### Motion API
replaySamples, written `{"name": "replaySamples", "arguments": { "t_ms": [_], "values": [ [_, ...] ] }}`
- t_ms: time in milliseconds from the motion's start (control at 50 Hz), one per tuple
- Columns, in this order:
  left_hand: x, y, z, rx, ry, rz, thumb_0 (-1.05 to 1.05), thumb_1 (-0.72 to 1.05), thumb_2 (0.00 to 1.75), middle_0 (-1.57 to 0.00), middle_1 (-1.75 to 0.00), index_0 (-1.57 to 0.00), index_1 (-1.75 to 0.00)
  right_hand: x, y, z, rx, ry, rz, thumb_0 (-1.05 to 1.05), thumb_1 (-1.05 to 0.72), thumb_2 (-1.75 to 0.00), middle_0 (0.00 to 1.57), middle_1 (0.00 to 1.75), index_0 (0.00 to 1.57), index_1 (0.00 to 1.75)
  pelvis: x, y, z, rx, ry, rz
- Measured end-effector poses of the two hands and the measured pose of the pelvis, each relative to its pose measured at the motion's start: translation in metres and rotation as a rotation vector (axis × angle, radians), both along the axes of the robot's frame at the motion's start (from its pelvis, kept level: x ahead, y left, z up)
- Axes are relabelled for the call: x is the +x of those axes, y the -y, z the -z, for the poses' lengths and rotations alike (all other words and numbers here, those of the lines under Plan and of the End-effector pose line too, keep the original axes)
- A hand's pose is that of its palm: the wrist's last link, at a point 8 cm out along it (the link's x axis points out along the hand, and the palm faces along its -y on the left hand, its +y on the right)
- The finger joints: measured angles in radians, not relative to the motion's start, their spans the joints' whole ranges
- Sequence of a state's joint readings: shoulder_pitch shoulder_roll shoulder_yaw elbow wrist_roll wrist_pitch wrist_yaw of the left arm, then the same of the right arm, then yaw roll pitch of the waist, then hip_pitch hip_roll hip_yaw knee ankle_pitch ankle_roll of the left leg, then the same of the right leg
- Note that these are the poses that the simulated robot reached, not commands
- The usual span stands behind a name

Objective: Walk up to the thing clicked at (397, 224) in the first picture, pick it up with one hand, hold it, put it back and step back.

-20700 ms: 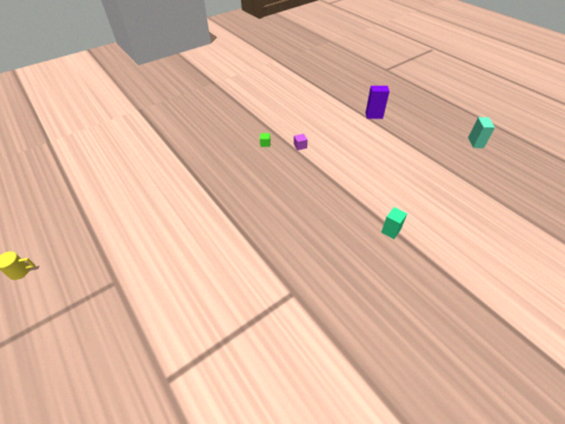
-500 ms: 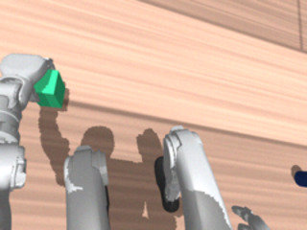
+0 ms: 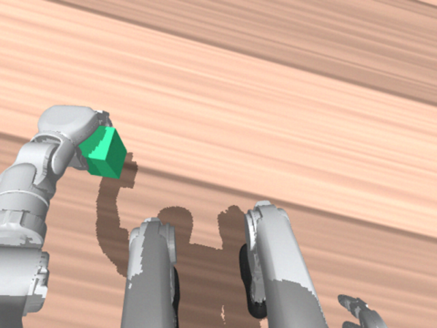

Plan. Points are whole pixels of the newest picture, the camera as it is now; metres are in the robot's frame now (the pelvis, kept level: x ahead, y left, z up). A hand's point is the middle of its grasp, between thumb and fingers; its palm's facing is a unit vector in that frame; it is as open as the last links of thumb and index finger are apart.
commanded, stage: lift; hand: left
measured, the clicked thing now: (102, 152) +0.47 +0.21 -0.16
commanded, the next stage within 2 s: hold in 1.08 s
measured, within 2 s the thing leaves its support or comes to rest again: neither
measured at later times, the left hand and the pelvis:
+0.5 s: hand (21, 137) +0.38 +0.22 +0.11, palm faces -0.46 -0.02 -0.89, open 9.5 cm; pelvis +0.02 -0.01 +0.17, yaw +2 degrees
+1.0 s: hand out of the picture +0.39 +0.22 +0.22, palm faces -0.45 -0.03 -0.89, open 9.6 cm; pelvis +0.07 -0.01 +0.27, yaw +1 degrees
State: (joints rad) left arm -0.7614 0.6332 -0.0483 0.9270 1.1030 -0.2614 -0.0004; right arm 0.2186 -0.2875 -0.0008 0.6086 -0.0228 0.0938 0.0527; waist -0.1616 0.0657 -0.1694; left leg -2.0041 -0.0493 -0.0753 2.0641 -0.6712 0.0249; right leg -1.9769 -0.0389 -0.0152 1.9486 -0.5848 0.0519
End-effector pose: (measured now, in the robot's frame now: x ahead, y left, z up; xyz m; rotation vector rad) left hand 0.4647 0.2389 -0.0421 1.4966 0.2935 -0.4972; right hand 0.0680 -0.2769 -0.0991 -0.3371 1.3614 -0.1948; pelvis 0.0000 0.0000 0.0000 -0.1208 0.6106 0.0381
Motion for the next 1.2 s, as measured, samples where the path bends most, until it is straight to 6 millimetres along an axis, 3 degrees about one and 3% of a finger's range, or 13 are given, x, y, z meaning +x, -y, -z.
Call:
{"name": "replaySamples", "arguments": {
  "t_ms": [120, 240, 380, 540, 680, 800, 1020, 1200],
  "values": [
    [-0.021, -0.007, -0.049, 0.025, 0.021, -0.041, 0.11, 0.19, 0.27, -1.23, -0.59, -0.69, -0.47, 0.027, -0.002, -0.031, 0.020, 0.088, 0.004, 0.01, -0.91, -0.90, 0.20, 0.30, 0.21, 0.30, 0.003, 0.002, -0.037, 0.020, 0.040, 0.001],
    [-0.046, 0.001, -0.097, 0.017, -0.006, -0.055, 0.11, 0.19, 0.27, -1.24, -0.58, -0.69, -0.47, 0.047, -0.008, -0.069, 0.048, 0.165, 0.016, 0.01, -0.91, -0.90, 0.20, 0.30, 0.21, 0.30, 0.006, 0.004, -0.080, 0.041, 0.092, 0.004],
    [-0.067, 0.017, -0.161, -0.008, 0.018, -0.039, 0.12, 0.19, 0.28, -1.24, -0.54, -0.71, -0.45, 0.061, -0.011, -0.116, 0.066, 0.230, 0.034, 0.01, -0.91, -0.90, 0.20, 0.30, 0.21, 0.30, 0.014, 0.010, -0.131, 0.067, 0.165, 0.009],
    [-0.077, 0.017, -0.223, 0.016, 0.024, -0.084, 0.12, 0.17, 0.29, -1.25, -0.49, -0.72, -0.43, 0.067, -0.008, -0.170, 0.078, 0.281, 0.063, 0.01, -0.91, -0.90, 0.20, 0.30, 0.21, 0.30, 0.025, 0.016, -0.186, 0.088, 0.247, 0.018],
    [-0.088, 0.021, -0.251, -0.006, -0.015, -0.070, 0.12, 0.17, 0.28, -1.25, -0.46, -0.73, -0.41, 0.070, 0.001, -0.208, 0.051, 0.294, 0.074, 0.01, -0.92, -0.90, 0.20, 0.30, 0.21, 0.30, 0.039, 0.017, -0.221, 0.094, 0.296, 0.022],
    [-0.085, 0.025, -0.272, 0.000, 0.018, -0.050, 0.13, 0.18, 0.28, -1.25, -0.44, -0.73, -0.39, 0.076, 0.005, -0.231, 0.038, 0.290, 0.076, 0.01, -0.92, -0.90, 0.20, 0.30, 0.20, 0.30, 0.050, 0.016, -0.242, 0.096, 0.334, 0.023],
    [-0.068, 0.019, -0.318, 0.025, 0.035, -0.109, 0.14, 0.19, 0.27, -1.23, -0.41, -0.73, -0.37, 0.088, -0.001, -0.263, 0.066, 0.304, 0.103, 0.01, -0.91, -0.90, 0.20, 0.30, 0.20, 0.30, 0.066, 0.013, -0.276, 0.103, 0.402, 0.031],
    [-0.076, 0.022, -0.331, -0.001, -0.045, -0.062, 0.14, 0.20, 0.26, -1.23, -0.39, -0.73, -0.34, 0.104, -0.006, -0.279, 0.067, 0.336, 0.093, 0.01, -0.91, -0.90, 0.20, 0.30, 0.20, 0.30, 0.075, 0.010, -0.291, 0.103, 0.438, 0.036]
  ]
}}
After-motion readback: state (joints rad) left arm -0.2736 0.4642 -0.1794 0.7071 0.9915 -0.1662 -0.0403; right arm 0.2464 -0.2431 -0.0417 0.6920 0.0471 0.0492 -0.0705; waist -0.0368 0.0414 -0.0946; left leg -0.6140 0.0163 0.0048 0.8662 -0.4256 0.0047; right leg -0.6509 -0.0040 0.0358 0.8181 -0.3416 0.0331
